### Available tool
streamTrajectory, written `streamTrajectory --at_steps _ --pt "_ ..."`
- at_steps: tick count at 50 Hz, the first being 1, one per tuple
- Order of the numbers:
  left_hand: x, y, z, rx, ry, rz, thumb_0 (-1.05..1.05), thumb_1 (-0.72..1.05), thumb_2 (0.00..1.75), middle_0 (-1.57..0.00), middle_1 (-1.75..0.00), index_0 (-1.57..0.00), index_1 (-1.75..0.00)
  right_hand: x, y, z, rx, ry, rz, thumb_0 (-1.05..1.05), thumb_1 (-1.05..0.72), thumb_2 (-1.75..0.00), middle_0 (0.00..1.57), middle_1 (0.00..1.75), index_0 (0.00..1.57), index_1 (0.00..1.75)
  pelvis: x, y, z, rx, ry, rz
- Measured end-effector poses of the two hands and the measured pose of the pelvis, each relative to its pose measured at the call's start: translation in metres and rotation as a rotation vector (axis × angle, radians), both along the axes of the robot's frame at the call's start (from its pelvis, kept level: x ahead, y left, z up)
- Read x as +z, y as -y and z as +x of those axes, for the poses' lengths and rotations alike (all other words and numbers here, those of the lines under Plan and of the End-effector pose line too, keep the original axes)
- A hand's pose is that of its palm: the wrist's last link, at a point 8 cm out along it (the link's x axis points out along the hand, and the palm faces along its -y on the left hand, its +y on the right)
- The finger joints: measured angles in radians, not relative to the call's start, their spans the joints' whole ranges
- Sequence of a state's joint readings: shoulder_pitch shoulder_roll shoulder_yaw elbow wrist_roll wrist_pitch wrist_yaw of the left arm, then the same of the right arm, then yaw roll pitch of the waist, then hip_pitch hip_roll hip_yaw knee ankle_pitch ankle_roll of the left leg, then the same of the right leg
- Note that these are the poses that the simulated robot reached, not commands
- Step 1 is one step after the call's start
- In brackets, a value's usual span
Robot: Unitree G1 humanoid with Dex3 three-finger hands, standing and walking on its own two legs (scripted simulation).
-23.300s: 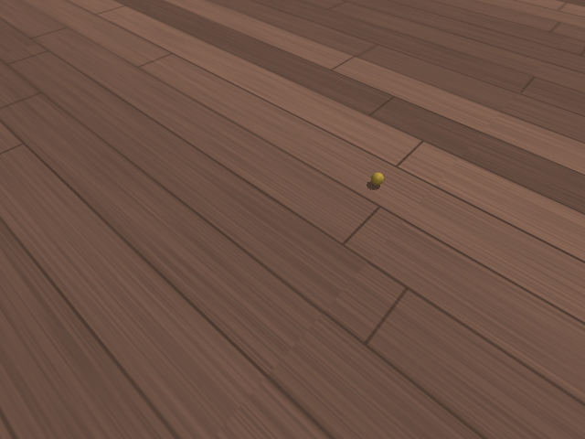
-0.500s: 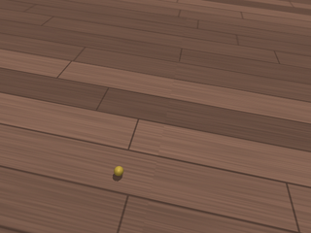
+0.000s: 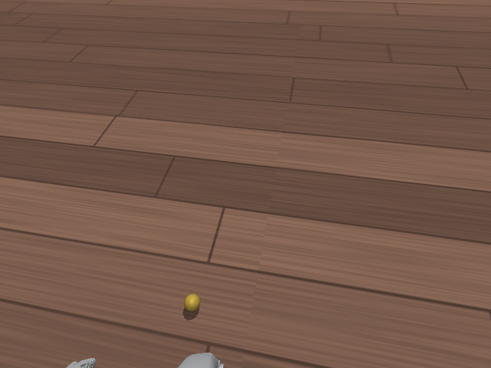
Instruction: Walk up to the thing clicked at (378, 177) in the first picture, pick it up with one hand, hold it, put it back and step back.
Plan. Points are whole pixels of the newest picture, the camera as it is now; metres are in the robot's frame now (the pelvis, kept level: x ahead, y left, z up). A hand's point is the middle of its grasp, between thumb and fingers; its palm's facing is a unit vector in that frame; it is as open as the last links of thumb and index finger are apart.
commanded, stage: walk up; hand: left
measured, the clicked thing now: (192, 302) +0.45 +0.26 -0.73
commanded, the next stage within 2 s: stand in 1.34 s
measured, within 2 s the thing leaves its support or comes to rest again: neither
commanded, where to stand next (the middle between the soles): +0.10 +0.00 m, yaw +4 degrees
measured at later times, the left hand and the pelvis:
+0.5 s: hand out of the picture +0.12 +0.27 -0.15, palm faces +0.00 -0.94 -0.34, open 7.4 cm; pelvis +0.05 +0.02 +0.01, yaw +1 degrees
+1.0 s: hand out of the picture +0.11 +0.27 -0.14, palm faces -0.01 -0.95 -0.33, open 7.4 cm; pelvis +0.04 +0.01 +0.02, yaw +0 degrees
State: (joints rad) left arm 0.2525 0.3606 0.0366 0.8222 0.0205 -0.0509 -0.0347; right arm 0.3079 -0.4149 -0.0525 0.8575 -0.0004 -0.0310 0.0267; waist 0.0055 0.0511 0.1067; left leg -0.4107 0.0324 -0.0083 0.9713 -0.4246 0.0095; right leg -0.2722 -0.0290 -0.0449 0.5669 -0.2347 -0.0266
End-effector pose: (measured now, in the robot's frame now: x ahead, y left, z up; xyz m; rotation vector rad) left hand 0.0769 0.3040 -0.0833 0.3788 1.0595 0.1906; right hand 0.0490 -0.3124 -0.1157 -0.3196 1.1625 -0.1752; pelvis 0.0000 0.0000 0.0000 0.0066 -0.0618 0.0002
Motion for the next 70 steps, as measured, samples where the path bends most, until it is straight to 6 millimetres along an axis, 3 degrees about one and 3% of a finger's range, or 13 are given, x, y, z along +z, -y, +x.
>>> streamTrajectory --at_steps 7,13,22,28,35,53,60,70 --pt "-0.031 -0.016 0.016 0.031 -0.059 -0.021 0.01 0.9 0.89 -0.2 -0.3 -0.2 -0.3 0.0 -0.008 0.03 -0.002 -0.02 -0.059 0.01 -0.91 -0.9 0.2 0.3 0.2 0.3 -0.013 -0.011 0.024 0.004 -0.006 -0.011" --pt "-0.045 -0.015 0.027 0.057 -0.108 -0.057 0.01 0.9 0.89 -0.2 -0.3 -0.2 -0.3 0.006 -0.023 0.06 0.014 -0.009 -0.051 0.01 -0.91 -0.9 0.2 0.3 0.2 0.3 -0.01 -0.014 0.034 0.002 -0.013 -0.022" --pt "-0.035 -0.012 0.029 0.077 -0.139 -0.064 0.01 0.9 0.89 -0.2 -0.3 -0.2 -0.3 0.013 -0.041 0.114 0.048 0.063 0.002 0.01 -0.91 -0.9 0.2 0.3 0.2 0.3 0.003 -0.015 0.045 0.008 -0.015 -0.021" --pt "-0.023 -0.014 0.033 0.096 -0.135 -0.05 0.01 0.9 0.89 -0.2 -0.3 -0.2 -0.3 0.016 -0.046 0.131 0.055 0.081 0.028 0.01 -0.91 -0.9 0.21 0.3 0.2 0.3 0.01 -0.015 0.046 0.01 -0.011 -0.015" --pt "-0.016 -0.013 0.033 0.102 -0.14 -0.042 0.01 0.9 0.89 -0.2 -0.3 -0.2 -0.3 0.015 -0.041 0.122 0.035 0.045 0.031 0.01 -0.91 -0.9 0.2 0.3 0.2 0.3 0.015 -0.013 0.046 0.011 -0.011 -0.014" --pt "-0.023 -0.005 0.03 0.089 -0.182 -0.07 0.01 0.9 0.89 -0.2 -0.3 -0.2 -0.3 0.012 -0.029 0.061 -0.043 -0.09 0.003 0.01 -0.91 -0.9 0.2 0.3 0.2 0.3 0.017 -0.013 0.045 0.007 -0.019 -0.015" --pt "-0.023 -0.005 0.031 0.089 -0.185 -0.068 0.01 0.9 0.89 -0.2 -0.3 -0.2 -0.3 0.01 -0.032 0.06 -0.045 -0.093 0.01 0.01 -0.91 -0.9 0.2 0.3 0.2 0.3 0.017 -0.013 0.047 0.007 -0.026 -0.014" --pt "-0.021 -0.005 0.036 0.086 -0.179 -0.059 0.01 0.9 0.89 -0.2 -0.3 -0.2 -0.3 0.01 -0.034 0.076 -0.029 -0.07 0.017 0.01 -0.91 -0.9 0.2 0.3 0.2 0.3 0.017 -0.012 0.052 0.01 -0.033 -0.013"
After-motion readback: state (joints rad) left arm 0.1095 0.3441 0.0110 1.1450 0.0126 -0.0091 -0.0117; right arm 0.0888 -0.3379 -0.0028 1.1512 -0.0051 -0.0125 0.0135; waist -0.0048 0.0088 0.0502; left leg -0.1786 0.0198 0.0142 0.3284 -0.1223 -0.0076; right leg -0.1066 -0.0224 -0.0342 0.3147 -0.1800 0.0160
